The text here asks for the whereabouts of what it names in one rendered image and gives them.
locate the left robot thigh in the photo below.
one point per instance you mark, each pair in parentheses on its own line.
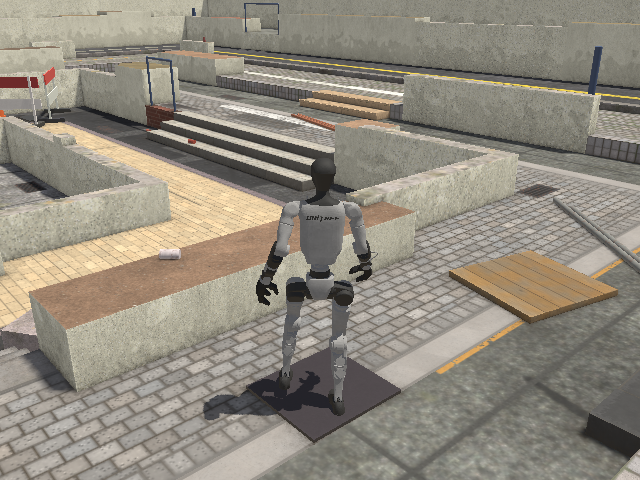
(295,293)

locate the robot right forearm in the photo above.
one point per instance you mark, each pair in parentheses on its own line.
(365,259)

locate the left robot foot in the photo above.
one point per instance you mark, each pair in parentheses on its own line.
(284,382)

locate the robot left upper arm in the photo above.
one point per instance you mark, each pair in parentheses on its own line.
(289,211)

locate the right robot hand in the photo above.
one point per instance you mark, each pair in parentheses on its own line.
(365,276)

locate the robot left forearm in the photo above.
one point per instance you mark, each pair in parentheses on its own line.
(271,266)

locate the left robot hand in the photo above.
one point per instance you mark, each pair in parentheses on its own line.
(261,291)

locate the robot right upper arm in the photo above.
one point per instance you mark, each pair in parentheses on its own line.
(353,212)

